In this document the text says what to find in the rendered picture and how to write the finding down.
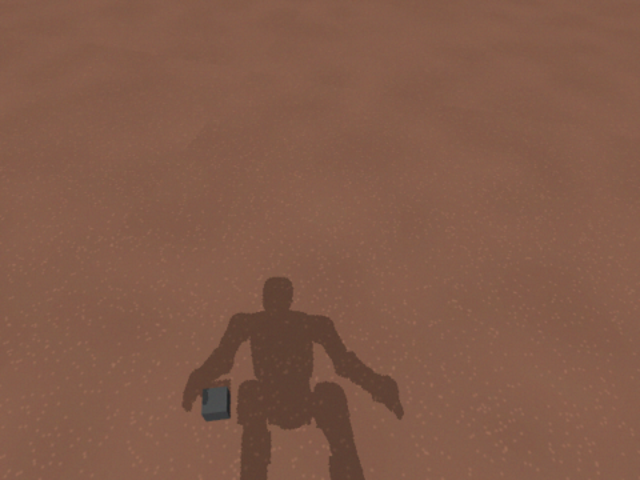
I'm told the cube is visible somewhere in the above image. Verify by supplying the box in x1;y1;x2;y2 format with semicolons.
201;386;230;422

